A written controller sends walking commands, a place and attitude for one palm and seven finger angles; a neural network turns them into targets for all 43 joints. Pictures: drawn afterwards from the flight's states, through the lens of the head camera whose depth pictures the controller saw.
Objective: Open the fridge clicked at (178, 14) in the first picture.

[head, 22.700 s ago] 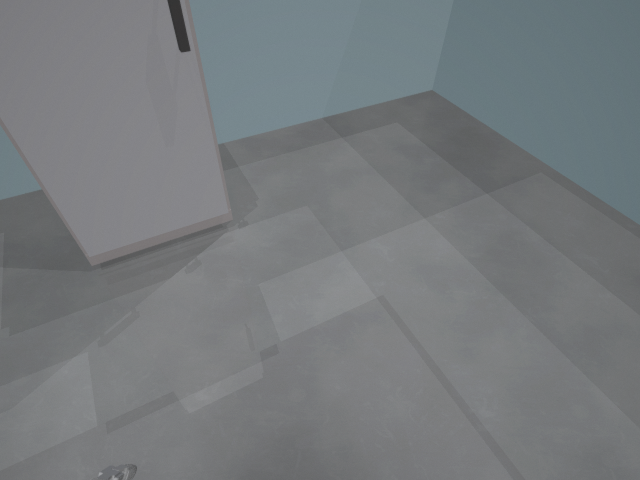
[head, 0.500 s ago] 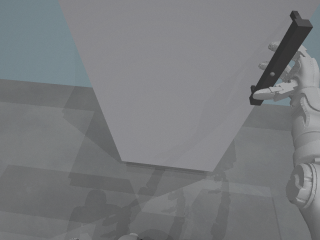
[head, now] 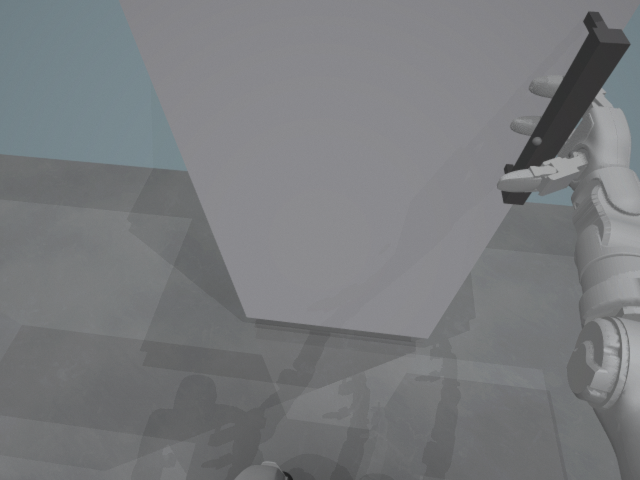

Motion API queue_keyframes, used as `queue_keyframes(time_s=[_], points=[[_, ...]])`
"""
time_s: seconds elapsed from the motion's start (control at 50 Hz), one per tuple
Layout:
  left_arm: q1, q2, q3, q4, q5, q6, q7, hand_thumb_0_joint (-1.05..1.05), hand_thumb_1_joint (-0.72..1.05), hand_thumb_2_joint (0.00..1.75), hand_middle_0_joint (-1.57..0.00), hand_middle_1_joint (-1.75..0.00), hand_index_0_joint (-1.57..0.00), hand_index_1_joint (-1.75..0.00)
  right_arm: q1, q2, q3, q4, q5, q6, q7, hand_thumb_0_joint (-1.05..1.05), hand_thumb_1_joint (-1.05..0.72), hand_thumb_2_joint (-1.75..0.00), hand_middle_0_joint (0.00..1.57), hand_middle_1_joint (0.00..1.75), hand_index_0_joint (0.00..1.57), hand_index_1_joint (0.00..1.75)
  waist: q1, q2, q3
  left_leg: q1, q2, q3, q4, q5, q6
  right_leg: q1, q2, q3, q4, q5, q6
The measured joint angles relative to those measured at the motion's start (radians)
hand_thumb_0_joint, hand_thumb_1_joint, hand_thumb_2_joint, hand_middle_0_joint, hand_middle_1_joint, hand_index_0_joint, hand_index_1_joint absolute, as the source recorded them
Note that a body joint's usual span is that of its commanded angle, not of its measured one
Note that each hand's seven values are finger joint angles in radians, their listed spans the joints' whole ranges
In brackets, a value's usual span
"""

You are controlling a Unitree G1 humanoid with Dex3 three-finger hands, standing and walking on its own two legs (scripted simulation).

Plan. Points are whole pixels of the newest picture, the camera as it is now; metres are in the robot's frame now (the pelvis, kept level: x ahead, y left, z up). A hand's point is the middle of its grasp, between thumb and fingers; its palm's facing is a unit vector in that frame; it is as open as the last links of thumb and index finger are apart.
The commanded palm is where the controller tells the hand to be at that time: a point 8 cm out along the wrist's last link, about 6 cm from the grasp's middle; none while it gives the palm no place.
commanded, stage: slide the fingers in behind the handle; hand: right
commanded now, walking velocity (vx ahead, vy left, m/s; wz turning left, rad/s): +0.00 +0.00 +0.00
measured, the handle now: (547, 121) +0.54 -0.18 +0.16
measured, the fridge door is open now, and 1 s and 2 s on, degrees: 0 0 0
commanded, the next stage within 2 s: grip the handle and tug to test in 0.44 s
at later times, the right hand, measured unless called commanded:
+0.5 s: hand (536, 142) +0.50 -0.16 +0.16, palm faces -0.05 +1.00 -0.01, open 14.0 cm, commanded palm +0.47 -0.20 +0.16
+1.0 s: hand (537, 141) +0.50 -0.16 +0.16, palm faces -0.04 +1.00 -0.01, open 9.3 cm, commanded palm +0.47 -0.21 +0.16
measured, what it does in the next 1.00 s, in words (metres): stands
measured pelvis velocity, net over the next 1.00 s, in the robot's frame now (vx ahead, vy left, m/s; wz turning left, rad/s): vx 0.01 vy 0.00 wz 0.00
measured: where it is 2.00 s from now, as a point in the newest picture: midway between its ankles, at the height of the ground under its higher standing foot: outside the picture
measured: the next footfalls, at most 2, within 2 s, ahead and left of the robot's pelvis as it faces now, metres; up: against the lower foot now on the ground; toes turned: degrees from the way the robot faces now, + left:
none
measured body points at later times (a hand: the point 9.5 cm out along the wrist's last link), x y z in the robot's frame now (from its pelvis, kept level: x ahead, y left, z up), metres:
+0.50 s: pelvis +0.01 +0.00 +0.00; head +0.06 +0.00 +0.45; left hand +0.04 +0.26 -0.12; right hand +0.49 -0.21 +0.17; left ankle +0.03 +0.13 -0.72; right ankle -0.02 -0.12 -0.72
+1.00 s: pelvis +0.01 +0.00 +0.00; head +0.07 +0.00 +0.45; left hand +0.04 +0.26 -0.12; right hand +0.49 -0.21 +0.17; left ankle +0.03 +0.13 -0.72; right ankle -0.02 -0.12 -0.72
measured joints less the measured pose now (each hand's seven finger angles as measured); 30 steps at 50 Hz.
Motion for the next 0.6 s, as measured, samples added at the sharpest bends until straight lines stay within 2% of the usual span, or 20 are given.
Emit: queue_keyframes(time_s=[0.36, 0.6], points=[[0.002, -0.012, 0.004, -0.006, 0.001, -0.001, -0.009, 0.01, 0.90, 0.90, -0.20, -0.30, -0.20, -0.30, 0.065, 0.031, 0.002, -0.067, 0.000, 0.002, -0.023, -0.01, 0.50, -0.30, 0.31, 1.21, 0.30, 1.20, -0.009, -0.006, -0.013, 0.027, -0.002, -0.013, -0.012, -0.002, -0.006, 0.033, 0.000, -0.013, -0.012, -0.008, -0.004], [-0.015, -0.013, 0.005, -0.003, 0.002, -0.003, -0.009, 0.01, 0.90, 0.90, -0.20, -0.30, -0.20, -0.30, 0.056, 0.050, 0.019, -0.075, 0.000, 0.010, -0.032, -0.01, 0.49, -0.30, 0.30, 1.20, 0.30, 1.20, -0.023, -0.003, -0.010, 0.034, 0.003, -0.006, -0.011, -0.009, -0.006, 0.038, 0.005, -0.005, -0.015, -0.008, -0.003]])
